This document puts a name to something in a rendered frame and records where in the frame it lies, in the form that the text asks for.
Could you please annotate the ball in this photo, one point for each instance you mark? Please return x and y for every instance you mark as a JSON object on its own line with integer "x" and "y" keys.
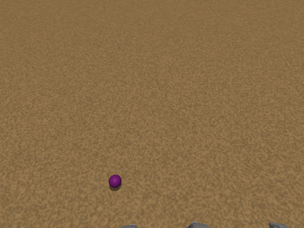
{"x": 115, "y": 181}

